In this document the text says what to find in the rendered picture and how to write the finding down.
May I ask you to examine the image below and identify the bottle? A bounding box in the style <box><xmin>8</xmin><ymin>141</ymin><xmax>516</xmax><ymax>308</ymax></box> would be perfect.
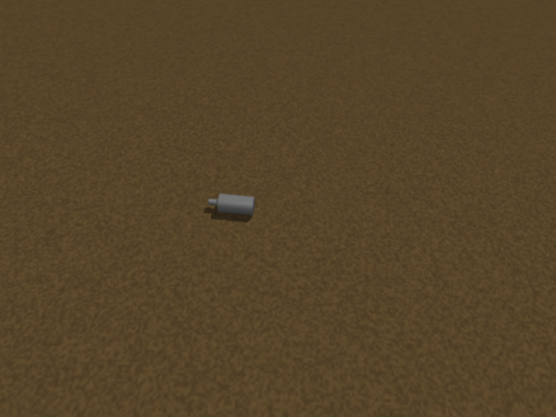
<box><xmin>208</xmin><ymin>194</ymin><xmax>255</xmax><ymax>215</ymax></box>

